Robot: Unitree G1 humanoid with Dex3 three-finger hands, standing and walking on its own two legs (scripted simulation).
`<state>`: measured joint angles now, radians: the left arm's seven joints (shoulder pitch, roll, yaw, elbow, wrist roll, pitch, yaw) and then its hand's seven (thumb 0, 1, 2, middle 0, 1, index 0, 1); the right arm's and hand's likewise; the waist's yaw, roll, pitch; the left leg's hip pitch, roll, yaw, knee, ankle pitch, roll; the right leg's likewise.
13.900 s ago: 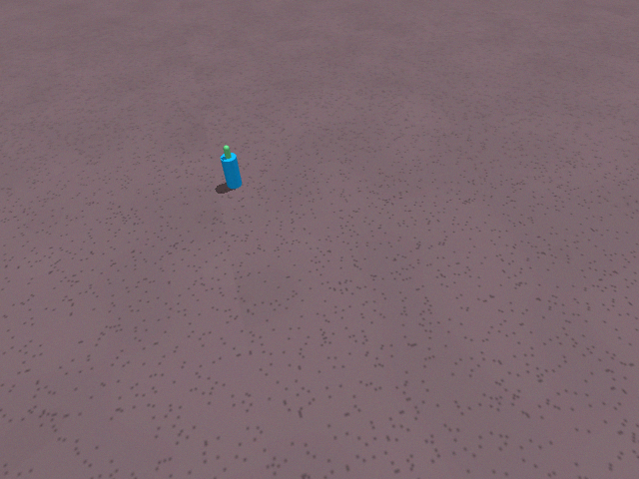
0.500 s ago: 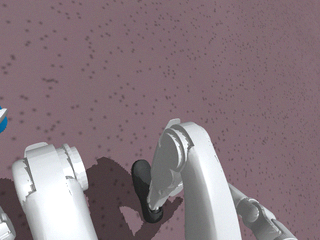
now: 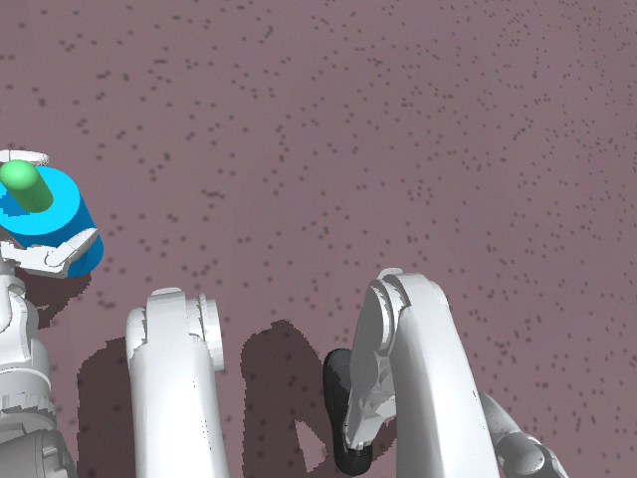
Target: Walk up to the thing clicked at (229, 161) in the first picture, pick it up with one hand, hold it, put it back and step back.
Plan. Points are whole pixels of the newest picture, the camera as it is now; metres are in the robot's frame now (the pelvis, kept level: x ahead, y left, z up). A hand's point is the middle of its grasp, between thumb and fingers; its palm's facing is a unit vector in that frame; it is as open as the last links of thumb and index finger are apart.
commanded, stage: settle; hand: left
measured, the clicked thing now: (50, 219) +0.40 +0.30 -0.11
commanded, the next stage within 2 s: lift in 1.10 s
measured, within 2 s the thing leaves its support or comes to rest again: neither
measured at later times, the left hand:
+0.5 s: hand (51, 191) +0.41 +0.28 -0.03, palm faces +0.32 -0.95 -0.06, open 10.7 cm
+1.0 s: hand (43, 188) +0.40 +0.28 +0.00, palm faces +0.32 -0.94 -0.06, open 10.7 cm
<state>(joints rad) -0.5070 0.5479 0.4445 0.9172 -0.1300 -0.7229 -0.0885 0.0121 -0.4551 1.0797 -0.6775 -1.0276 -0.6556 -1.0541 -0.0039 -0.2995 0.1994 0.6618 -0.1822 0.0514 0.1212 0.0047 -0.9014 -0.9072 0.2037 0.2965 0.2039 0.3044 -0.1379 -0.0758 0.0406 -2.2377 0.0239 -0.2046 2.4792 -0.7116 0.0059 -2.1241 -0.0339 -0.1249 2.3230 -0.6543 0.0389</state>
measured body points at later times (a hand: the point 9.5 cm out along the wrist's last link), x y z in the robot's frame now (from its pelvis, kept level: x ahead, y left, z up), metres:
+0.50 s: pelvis +0.01 -0.01 +0.03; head +0.23 +0.06 +0.42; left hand +0.39 +0.33 -0.02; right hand +0.17 -0.27 -0.09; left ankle +0.08 +0.12 -0.29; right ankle +0.12 -0.13 -0.29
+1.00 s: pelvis +0.01 -0.02 +0.06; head +0.22 +0.05 +0.45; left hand +0.38 +0.32 +0.01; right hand +0.17 -0.27 -0.07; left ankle +0.08 +0.12 -0.29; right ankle +0.12 -0.13 -0.29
